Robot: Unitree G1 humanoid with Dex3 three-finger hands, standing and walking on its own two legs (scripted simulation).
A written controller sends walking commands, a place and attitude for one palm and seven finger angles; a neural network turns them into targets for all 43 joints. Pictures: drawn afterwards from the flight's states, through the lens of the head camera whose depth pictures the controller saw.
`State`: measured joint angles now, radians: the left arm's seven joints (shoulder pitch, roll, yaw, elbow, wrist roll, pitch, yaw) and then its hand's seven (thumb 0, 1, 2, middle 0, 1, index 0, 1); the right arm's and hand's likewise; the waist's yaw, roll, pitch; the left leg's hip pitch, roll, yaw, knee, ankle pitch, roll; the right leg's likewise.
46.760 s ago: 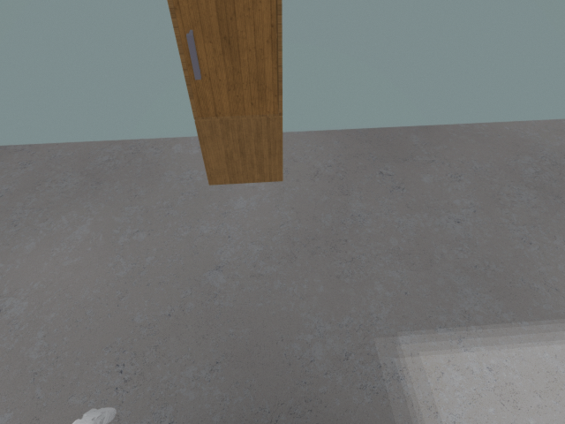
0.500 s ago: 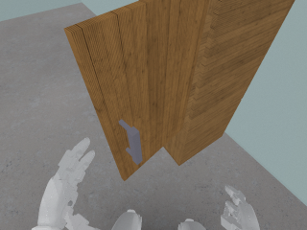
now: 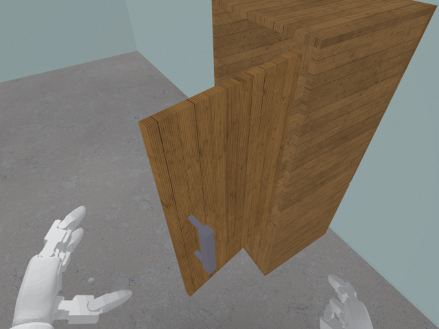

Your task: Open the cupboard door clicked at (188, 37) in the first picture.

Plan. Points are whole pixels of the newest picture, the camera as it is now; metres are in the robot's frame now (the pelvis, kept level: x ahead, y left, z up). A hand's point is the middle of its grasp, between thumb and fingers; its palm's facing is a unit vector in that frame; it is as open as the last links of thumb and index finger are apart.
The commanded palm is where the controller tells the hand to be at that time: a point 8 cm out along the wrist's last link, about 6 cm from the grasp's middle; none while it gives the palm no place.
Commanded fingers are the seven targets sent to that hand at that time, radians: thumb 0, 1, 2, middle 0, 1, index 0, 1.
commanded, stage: draw the hand back to the body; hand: left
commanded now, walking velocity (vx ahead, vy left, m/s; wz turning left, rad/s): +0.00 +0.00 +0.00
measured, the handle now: (201, 245) +0.31 +0.08 -0.04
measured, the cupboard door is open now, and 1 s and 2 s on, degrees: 100 100 100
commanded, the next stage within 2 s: step back with the hand held close in 0.76 s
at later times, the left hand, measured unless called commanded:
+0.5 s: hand (34, 211) +0.21 +0.26 +0.21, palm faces +0.46 -0.79 -0.40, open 8.0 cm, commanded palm +0.16 +0.29 +0.21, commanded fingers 0.00 0.90 0.90 -0.20 -0.30 -0.20 -0.30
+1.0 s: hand (41, 211) +0.21 +0.25 +0.20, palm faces +0.44 -0.79 -0.42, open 7.4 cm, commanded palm +0.16 +0.28 +0.21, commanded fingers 0.00 0.90 0.90 -0.20 -0.30 -0.20 -0.30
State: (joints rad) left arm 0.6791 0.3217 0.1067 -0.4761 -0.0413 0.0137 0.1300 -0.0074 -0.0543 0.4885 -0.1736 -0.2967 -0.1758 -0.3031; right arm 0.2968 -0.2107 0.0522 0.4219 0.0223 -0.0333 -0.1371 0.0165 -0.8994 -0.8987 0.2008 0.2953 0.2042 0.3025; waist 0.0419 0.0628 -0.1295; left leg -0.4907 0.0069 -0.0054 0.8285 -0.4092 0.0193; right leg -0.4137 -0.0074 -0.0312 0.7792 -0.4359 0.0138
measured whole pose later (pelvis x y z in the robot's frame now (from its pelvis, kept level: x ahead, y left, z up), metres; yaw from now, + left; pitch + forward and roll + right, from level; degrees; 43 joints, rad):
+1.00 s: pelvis +0.00 -0.01 +0.04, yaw -2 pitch -2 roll -1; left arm 0.46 0.35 0.39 -0.39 -0.06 -0.12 0.11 0.01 0.89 0.90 -0.21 -0.30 -0.21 -0.30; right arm 0.18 -0.23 0.02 0.61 0.00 -0.07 -0.08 0.02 -0.90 -0.90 0.20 0.30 0.21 0.30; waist 0.05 0.07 0.00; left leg -0.18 0.03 0.03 0.46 -0.25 0.00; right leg -0.11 0.02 0.00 0.38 -0.24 0.00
